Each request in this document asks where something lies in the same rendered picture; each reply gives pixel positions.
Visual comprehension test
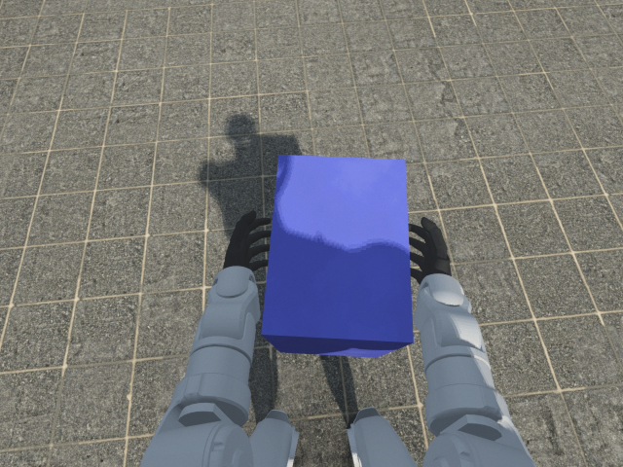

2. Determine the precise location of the robot right forearm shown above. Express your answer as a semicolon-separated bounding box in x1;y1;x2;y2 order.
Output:
413;273;535;464

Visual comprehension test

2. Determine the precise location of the left robot shin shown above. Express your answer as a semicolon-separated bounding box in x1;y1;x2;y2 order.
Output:
256;410;292;427

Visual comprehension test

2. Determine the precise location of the left robot hand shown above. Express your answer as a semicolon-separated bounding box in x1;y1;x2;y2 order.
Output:
223;210;272;271

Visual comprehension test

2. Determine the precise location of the right robot upper arm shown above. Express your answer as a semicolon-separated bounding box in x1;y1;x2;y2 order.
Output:
422;430;536;467

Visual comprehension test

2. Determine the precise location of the robot left forearm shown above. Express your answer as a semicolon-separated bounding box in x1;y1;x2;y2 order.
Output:
140;266;261;467

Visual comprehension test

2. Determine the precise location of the right robot foot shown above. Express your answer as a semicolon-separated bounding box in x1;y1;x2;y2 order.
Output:
348;415;356;458

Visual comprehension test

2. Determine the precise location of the left robot upper arm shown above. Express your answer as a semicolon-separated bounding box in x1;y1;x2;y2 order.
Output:
141;420;254;467

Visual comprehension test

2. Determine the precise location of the right robot hand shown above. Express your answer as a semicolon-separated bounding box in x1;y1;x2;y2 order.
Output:
408;217;452;285

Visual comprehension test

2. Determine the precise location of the carton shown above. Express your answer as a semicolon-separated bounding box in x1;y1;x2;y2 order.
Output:
261;155;414;358

